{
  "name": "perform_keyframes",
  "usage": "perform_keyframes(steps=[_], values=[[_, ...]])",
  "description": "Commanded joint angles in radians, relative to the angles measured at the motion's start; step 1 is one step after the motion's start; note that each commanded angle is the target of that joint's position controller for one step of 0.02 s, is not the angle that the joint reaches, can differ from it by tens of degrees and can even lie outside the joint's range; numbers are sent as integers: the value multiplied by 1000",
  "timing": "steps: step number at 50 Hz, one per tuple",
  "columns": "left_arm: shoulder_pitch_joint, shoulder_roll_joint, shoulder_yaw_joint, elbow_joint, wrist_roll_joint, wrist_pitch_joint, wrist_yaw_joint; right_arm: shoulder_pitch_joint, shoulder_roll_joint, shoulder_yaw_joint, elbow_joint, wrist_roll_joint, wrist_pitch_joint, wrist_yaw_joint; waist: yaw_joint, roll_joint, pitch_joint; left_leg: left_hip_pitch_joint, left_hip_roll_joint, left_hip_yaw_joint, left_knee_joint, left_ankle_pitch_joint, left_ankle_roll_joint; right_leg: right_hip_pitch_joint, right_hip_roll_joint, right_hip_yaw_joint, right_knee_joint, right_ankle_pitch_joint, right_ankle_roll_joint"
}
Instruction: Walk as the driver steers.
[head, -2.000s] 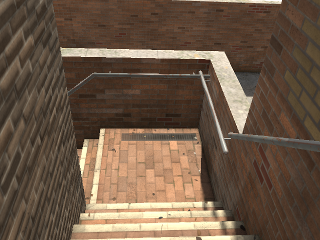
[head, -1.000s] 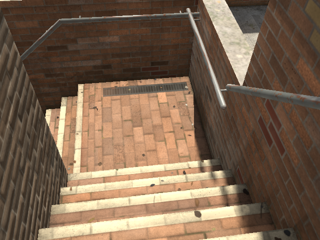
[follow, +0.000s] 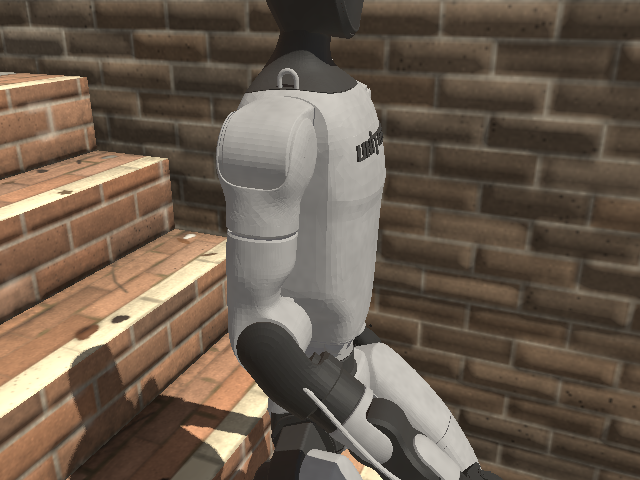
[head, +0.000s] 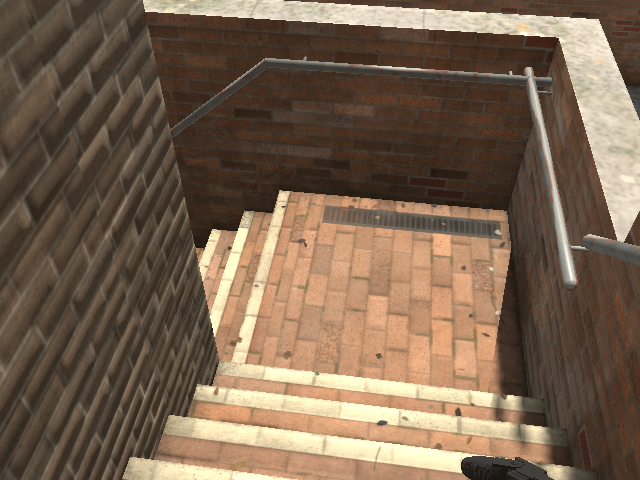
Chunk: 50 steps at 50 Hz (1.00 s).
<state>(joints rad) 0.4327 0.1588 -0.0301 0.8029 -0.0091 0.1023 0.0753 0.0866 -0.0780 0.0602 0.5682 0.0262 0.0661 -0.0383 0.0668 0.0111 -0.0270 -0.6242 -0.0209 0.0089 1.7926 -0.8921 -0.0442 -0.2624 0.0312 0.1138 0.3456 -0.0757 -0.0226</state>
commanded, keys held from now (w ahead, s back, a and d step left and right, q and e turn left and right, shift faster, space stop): no key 0.70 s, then w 0.30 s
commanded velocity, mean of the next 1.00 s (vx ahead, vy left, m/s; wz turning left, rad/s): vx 0.07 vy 0.00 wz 0.00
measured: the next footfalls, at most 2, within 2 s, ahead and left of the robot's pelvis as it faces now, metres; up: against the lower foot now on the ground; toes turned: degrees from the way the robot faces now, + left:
left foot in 0.02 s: -0.05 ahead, +0.10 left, +0.20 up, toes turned -2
right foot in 0.46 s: +0.09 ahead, -0.13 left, +0.00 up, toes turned +5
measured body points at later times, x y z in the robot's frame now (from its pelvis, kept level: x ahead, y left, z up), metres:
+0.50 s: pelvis +0.02 -0.03 +0.02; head +0.03 -0.04 +0.47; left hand +0.09 +0.20 -0.11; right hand +0.09 -0.28 -0.12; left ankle -0.07 +0.11 -0.51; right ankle +0.05 -0.12 -0.73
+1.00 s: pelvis +0.06 +0.01 -0.02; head +0.05 +0.01 +0.43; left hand +0.01 +0.22 -0.17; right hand +0.23 -0.20 -0.12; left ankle +0.03 +0.16 -0.55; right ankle +0.05 -0.13 -0.74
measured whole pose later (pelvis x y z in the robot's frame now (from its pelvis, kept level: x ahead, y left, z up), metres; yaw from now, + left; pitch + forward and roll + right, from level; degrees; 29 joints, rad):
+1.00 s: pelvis +0.06 +0.01 -0.02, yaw -2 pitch +1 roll +1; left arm 0.53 0.13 0.01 0.85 -0.04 0.04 0.05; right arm 0.21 -0.15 0.00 0.66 0.06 -0.01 0.00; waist 0.09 -0.03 -0.06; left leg -0.75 0.08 -0.01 1.71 -0.55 -0.04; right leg -0.33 0.03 0.16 0.69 -0.40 -0.10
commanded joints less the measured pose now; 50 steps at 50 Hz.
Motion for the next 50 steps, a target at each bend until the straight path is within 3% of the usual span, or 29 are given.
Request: perform_keyframes(steps=[1,2,3,4,5,7,8,11,12,14,16,18,19,21,23,24,25,26,27,28,29,30,31,32,35,41,45,47,50], values=[[42,216,90,-37,-42,10,-14,105,-74,-13,-35,-18,-13,21,-82,-209,45,155,-28,28,-449,-4,82,-10,-182,139,-106,432,-249],[64,137,84,-78,-40,-10,-44,99,-225,-58,-17,-21,-11,16,-58,195,112,74,69,-279,-630,575,160,-138,-74,3,65,195,-189],[-41,159,101,-117,-25,-38,-68,183,-250,-65,-15,-50,-27,3,-133,392,137,87,174,-648,-886,612,293,-366,-17,4,168,-216,-132],[-198,174,117,-166,-50,-68,-88,255,-198,-54,3,-82,-54,-14,-191,363,178,229,218,-827,-984,679,380,-619,17,224,185,-457,-135],[-279,128,109,-195,-64,-97,-103,276,-223,-75,28,-88,-74,-35,-193,332,156,368,228,-827,-924,807,410,-800,69,350,253,-447,-132],[-311,143,117,-163,-18,-124,-106,318,-225,-107,76,-47,-58,-65,-203,216,30,484,202,-679,-760,913,342,-876,106,409,355,-210,-110],[-279,149,120,-140,16,-110,-93,295,-227,-104,97,-41,-35,-61,-144,199,-54,323,159,-574,-711,981,311,-684,150,290,558,-90,-75],[-224,88,84,-140,-20,-20,-56,58,-168,-40,27,-48,-2,-16,9,35,-47,-117,151,-442,-782,817,304,-419,238,108,1109,-25,34],[-213,67,67,-177,-21,3,-42,25,-152,-27,14,-34,-3,-13,38,23,12,-102,167,-451,-821,712,294,-507,194,128,1037,-115,52],[-257,79,52,-211,6,4,-42,132,-192,-51,46,-15,-6,-25,-7,-21,29,43,113,-379,-776,638,262,-519,109,115,737,-31,57],[-282,110,58,-225,6,-21,-66,208,-247,-86,99,-18,-9,-49,-39,26,-16,73,94,-354,-792,463,248,-346,27,83,429,161,30],[-189,130,84,-170,-10,-28,-87,171,-264,-95,133,-25,-24,-42,21,74,-34,-93,98,-303,-755,450,231,-15,18,-52,432,291,25],[-90,137,97,-134,-11,-24,-86,105,-222,-82,130,-16,-30,-37,78,73,-26,-133,72,-248,-676,487,198,77,2,-82,351,355,12],[-10,97,100,-98,-24,-18,-83,182,-180,-80,162,-4,-26,-45,46,74,16,4,46,-157,-565,566,150,169,-32,-173,-105,400,-13],[167,33,83,-29,22,-33,-88,240,-124,-76,199,-9,-41,-29,68,-13,-38,-154,-42,-124,-180,506,98,473,-111,-135,-129,435,-67],[210,-22,34,-10,59,-55,-105,196,-53,-71,195,-1,-41,-14,89,-130,-28,-383,-153,-153,210,-8,43,552,-208,-5,136,882,-131],[25,84,29,-14,47,-63,-110,333,-25,-54,134,19,-44,4,-136,-156,-122,-329,-46,-255,216,44,9,413,-334,219,198,615,-284],[-41,174,68,-13,24,-64,-112,283,-60,-48,106,29,-40,0,-131,-181,-100,-330,5,-185,187,130,-11,260,-420,376,30,131,-369],[11,72,41,-26,61,-67,-109,138,-140,-78,125,41,-19,-28,-14,-25,16,-331,-37,-185,279,191,-6,140,-373,318,-55,70,-328],[17,34,17,-29,69,-68,-111,99,-142,-91,142,23,2,-52,-6,47,41,-307,-76,-164,368,151,9,85,-271,202,7,139,-259],[-78,194,44,-17,39,-64,-96,169,-53,-54,71,5,-2,-44,-146,-128,14,-263,4,-157,291,183,-26,6,-353,394,-13,93,-350],[-40,148,36,-11,30,-58,-55,133,-129,-71,89,23,-8,-47,-86,-97,72,-399,9,-261,188,466,-55,-15,-326,385,4,-97,-312],[-5,29,-3,15,36,-53,-33,98,-134,-76,94,37,-3,-43,-63,-107,58,-348,-7,-235,183,548,-56,-39,-262,330,35,-97,-281],[-21,-16,-28,5,34,-50,-30,122,-107,-78,91,46,5,-37,-86,-101,42,-269,-7,-191,186,555,-64,-95,-217,306,30,-142,-259],[59,12,-28,20,27,-64,-16,99,-57,-65,61,28,9,-32,-57,-116,35,-298,-3,-199,166,535,-73,-15,-211,316,66,-46,-263],[139,41,10,28,7,-77,-19,42,-73,-65,23,25,-26,-1,-6,-152,96,-400,109,-168,-78,505,-37,114,-212,427,28,-466,-266],[186,51,40,25,-28,-61,-17,-20,-95,-63,-6,50,-72,28,41,-134,169,-432,121,-81,-205,345,-17,55,-171,376,57,-536,-245],[245,95,71,43,-34,-58,-18,7,-88,-61,5,41,-94,32,53,-103,151,-449,108,-46,-193,311,-3,74,-164,378,114,-470,-254],[237,79,87,44,-40,-58,-26,3,-74,-52,-14,33,-119,47,45,-117,93,-434,109,-56,-252,174,9,74,-140,350,239,-368,-255]])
